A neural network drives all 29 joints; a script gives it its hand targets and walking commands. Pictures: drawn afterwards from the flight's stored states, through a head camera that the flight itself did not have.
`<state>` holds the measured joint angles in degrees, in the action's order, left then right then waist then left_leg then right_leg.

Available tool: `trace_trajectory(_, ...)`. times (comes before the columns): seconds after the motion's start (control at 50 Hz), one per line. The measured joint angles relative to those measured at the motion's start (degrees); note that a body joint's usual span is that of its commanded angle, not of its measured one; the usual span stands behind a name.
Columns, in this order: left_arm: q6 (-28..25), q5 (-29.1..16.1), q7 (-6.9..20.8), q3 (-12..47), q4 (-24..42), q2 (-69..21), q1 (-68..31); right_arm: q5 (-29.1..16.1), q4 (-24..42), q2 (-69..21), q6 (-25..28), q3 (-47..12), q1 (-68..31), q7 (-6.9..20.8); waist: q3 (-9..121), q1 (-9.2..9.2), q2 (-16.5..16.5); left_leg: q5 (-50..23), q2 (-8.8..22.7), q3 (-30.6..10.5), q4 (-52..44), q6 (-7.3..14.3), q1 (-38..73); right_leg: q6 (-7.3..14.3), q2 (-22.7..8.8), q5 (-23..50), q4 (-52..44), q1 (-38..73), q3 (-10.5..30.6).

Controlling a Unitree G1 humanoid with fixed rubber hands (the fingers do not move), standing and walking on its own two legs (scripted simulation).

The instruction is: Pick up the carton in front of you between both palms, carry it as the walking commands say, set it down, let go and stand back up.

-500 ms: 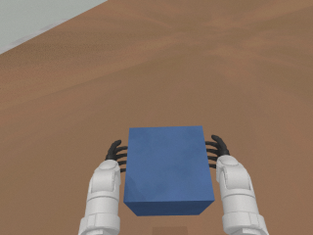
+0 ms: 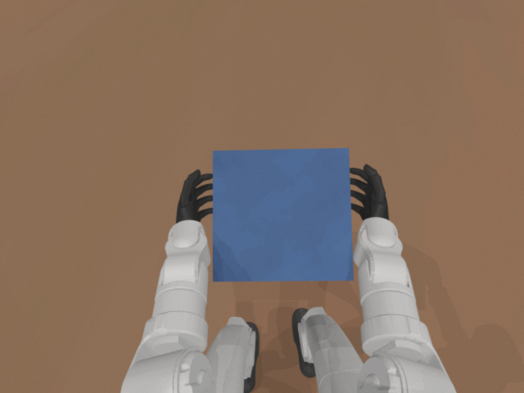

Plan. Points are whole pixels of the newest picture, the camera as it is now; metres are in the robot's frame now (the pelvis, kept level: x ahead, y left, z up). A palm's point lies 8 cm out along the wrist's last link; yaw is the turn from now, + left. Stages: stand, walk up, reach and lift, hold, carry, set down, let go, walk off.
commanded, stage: set down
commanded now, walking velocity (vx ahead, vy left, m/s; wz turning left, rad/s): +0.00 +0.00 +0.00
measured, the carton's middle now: (279, 216) +0.39 -0.02 -0.16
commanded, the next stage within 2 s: none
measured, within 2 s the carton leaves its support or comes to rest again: neither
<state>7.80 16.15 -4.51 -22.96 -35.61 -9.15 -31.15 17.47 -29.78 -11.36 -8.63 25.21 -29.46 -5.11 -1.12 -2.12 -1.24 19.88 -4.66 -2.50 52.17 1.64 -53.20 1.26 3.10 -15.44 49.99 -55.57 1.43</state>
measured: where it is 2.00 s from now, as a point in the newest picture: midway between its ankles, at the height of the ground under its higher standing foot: (277, 362)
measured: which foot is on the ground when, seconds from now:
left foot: down 0.00-1.00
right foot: down 0.00-1.00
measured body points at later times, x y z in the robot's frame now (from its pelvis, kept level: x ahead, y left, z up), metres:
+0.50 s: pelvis -0.02 +0.00 -0.13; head +0.21 +0.00 +0.26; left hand +0.43 +0.12 -0.22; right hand +0.40 -0.18 -0.21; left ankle +0.04 +0.10 -0.68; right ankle +0.07 -0.10 -0.68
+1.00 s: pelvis -0.05 +0.00 -0.25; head +0.25 +0.00 +0.08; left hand +0.47 +0.10 -0.38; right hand +0.42 -0.19 -0.37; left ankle +0.04 +0.10 -0.68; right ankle +0.07 -0.11 -0.68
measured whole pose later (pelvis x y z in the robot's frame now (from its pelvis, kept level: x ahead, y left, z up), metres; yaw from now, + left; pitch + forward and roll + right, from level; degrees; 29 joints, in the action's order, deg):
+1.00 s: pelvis -0.05 +0.00 -0.25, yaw +2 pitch +44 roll +0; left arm 10.0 5.4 -11.0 -14.0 -54.6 6.0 -65.9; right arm 8.1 -40.1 -2.1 -10.6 27.9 -57.1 -9.6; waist 2.8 -6.2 -1.3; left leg 32.8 -9.8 -0.7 108.4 0.0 -119.8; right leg -1.6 5.7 -27.9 105.7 -122.0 1.6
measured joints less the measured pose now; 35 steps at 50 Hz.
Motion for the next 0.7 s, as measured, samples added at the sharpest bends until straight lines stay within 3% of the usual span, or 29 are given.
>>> trace_trajectory(0.12, -1.4, -6.0, -4.0, 4.0, 0.6, 2.0, -3.0, -5.1, 0.9, 1.7, 2.0, -2.3, -2.3, -1.9, 5.0, -0.41, 0.1, 2.7, -1.1, 0.3, 10.3, 0.0, -15.7, -0.8, 0.3, -2.8, 10.4, -15.8, 0.9)
trace_trajectory(0.34, 3.0, -3.4, -3.4, -0.5, -4.7, 3.1, -11.4, -2.1, -3.2, 2.4, -2.6, 3.2, -10.2, -0.2, 11.9, -1.34, -0.3, 7.2, -2.1, 0.5, 23.8, 0.0, -31.6, -1.4, 1.1, -7.1, 23.6, -31.7, 1.0)
trace_trajectory(0.7, 2.5, -7.0, -5.1, 4.4, -10.7, 9.5, -23.2, -6.8, -5.9, 5.6, -1.7, 2.3, -18.9, -3.7, 10.7, -2.36, -0.3, 11.4, -3.8, 1.1, 43.3, -1.1, -54.5, -2.0, 2.1, -10.9, 43.2, -54.7, 0.7)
